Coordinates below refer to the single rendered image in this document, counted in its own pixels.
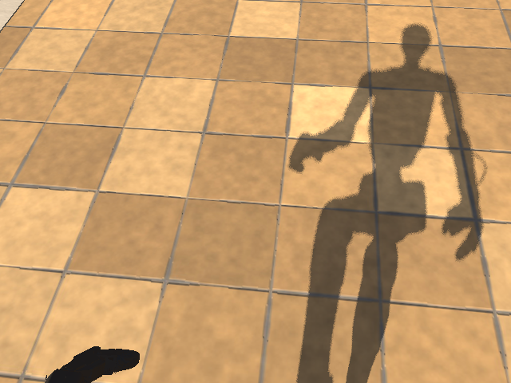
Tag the left robot hand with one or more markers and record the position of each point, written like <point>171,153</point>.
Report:
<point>93,363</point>

